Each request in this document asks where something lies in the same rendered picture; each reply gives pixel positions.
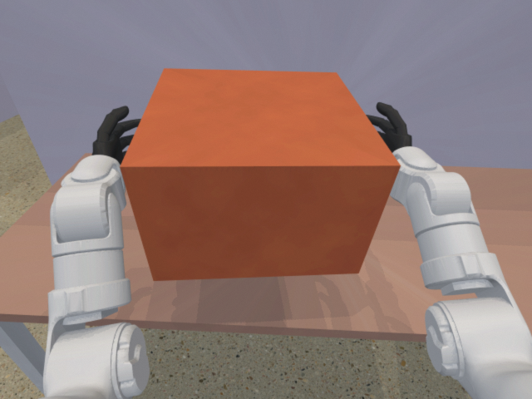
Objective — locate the carton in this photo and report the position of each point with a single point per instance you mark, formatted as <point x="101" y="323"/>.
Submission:
<point x="246" y="174"/>

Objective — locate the robot left forearm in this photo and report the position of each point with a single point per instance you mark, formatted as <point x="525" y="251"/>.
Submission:
<point x="87" y="238"/>

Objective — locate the table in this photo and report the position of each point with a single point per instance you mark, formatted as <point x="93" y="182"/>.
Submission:
<point x="386" y="300"/>

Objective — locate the left robot hand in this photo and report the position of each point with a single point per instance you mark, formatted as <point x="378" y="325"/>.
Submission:
<point x="108" y="135"/>

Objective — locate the right robot hand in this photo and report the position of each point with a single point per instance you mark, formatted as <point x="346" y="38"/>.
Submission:
<point x="396" y="135"/>

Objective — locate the left robot upper arm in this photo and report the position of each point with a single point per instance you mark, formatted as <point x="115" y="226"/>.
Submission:
<point x="105" y="362"/>

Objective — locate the right robot upper arm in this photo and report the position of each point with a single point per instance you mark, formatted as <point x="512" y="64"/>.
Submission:
<point x="483" y="344"/>

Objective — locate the robot right forearm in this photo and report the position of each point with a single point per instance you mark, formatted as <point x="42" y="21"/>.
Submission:
<point x="453" y="250"/>

